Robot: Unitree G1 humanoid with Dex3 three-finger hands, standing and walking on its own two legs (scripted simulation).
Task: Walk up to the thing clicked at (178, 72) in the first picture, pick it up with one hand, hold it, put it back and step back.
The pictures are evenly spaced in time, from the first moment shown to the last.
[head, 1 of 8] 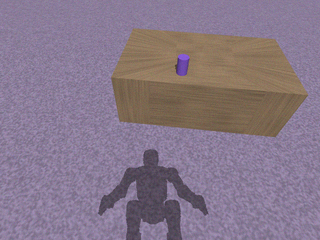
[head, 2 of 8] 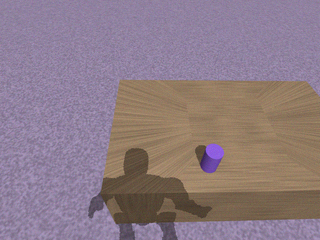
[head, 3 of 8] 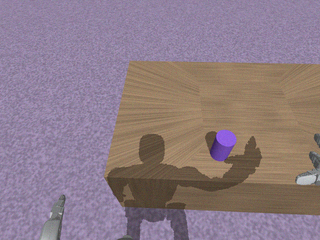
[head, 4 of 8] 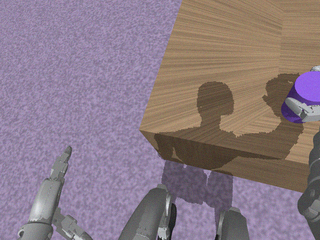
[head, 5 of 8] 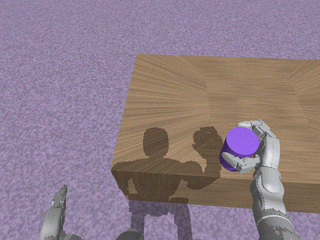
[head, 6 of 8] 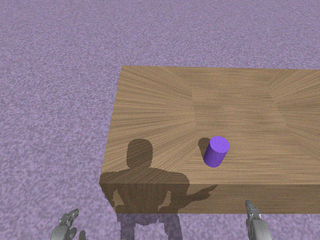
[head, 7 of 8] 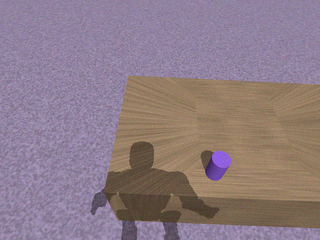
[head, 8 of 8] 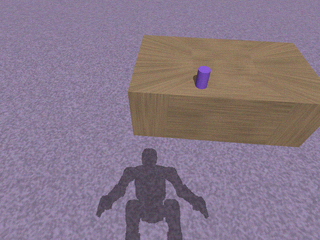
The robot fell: no
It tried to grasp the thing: yes
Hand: right
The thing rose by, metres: 0.25
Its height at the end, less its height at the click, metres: +0.00
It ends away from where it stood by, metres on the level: 0.02
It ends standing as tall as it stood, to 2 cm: yes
